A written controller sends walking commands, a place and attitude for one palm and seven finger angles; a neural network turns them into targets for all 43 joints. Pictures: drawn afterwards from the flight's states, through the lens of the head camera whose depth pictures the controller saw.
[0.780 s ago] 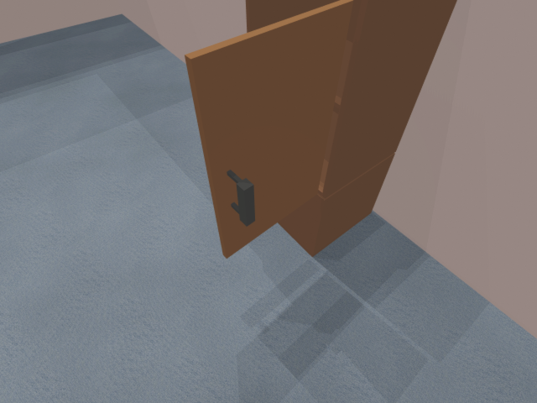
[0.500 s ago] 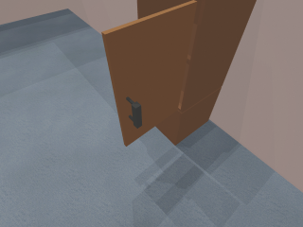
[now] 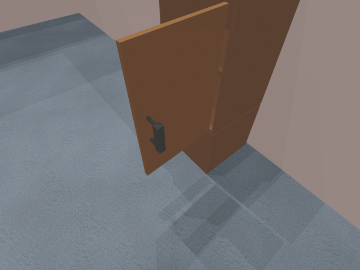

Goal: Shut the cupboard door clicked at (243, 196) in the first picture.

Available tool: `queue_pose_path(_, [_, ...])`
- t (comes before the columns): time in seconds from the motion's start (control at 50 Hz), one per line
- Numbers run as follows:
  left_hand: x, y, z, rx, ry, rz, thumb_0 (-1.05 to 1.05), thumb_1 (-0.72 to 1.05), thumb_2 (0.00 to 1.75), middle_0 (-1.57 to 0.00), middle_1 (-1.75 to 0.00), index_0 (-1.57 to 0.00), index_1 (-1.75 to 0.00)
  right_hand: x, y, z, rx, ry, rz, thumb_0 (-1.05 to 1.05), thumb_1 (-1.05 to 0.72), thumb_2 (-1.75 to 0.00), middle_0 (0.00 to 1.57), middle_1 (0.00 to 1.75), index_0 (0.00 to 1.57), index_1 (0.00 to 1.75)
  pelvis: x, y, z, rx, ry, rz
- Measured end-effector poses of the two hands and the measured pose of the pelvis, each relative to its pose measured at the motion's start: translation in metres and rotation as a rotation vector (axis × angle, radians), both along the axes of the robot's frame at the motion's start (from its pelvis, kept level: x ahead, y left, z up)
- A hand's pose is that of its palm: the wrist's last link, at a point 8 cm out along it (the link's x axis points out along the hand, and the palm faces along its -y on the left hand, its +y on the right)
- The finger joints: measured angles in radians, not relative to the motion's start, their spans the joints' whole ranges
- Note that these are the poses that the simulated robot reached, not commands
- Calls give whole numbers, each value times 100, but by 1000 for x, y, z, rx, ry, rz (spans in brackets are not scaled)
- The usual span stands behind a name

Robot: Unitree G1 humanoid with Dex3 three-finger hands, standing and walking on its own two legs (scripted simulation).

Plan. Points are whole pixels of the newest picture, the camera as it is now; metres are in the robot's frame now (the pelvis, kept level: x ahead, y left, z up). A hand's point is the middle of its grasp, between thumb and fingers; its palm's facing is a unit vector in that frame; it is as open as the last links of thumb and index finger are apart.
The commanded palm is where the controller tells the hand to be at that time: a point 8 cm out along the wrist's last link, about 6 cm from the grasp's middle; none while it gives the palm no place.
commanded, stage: look at it before walking up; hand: left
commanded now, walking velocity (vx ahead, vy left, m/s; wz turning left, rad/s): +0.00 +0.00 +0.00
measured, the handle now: (155, 134) +0.54 +0.12 -0.09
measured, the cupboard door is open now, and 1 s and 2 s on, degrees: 93 93 93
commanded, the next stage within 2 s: walk to a spot facing it in 0.16 s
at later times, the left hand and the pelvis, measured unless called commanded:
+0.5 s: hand out of the picture +0.02 +0.19 -0.18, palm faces -0.04 -0.97 -0.22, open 7.4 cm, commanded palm none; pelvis -0.01 +0.00 -0.01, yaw -5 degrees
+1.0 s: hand out of the picture +0.06 +0.15 -0.17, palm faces -0.26 -0.93 -0.26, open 7.4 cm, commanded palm none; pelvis -0.03 -0.03 -0.01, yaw -20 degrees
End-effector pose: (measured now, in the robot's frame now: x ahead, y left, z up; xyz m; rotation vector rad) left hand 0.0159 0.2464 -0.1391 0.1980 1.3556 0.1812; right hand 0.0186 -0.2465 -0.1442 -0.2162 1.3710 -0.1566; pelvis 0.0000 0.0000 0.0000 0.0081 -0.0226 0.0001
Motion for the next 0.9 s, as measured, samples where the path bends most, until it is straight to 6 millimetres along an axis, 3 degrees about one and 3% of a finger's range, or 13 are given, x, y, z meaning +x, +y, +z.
queue_pose_path(0.38, [-1, -4, -2, -1, 13, -8, 0, 91, 90, -20, -30, -20, -30, -5, -4, 0, -11, -1, -23, 0, -91, -90, 20, 30, 21, 30, -4, -3, -1, -3, 4, -26])
queue_pose_path(0.58, [8, -11, -15, -23, 49, -79, 0, 91, 90, -20, -30, -20, -30, -30, 1, -12, -5, -25, -146, 0, -91, -90, 20, 30, 21, 30, -17, -4, -14, 13, 19, -129])
queue_pose_path(0.74, [43, -29, -11, 23, -47, -161, 0, 91, 90, -20, -30, -20, -30, -56, -24, -35, 23, -15, -212, 1, -91, -90, 20, 30, 21, 30, -26, -26, -27, 20, 12, -202])
queue_pose_path(0.9, [48, -46, 2, 34, -26, -236, 0, 90, 90, -20, -30, -20, -30, -33, -54, -11, -9, -122, -277, 1, -91, -90, 20, 30, 20, 30, -32, -36, -11, 29, 26, -291])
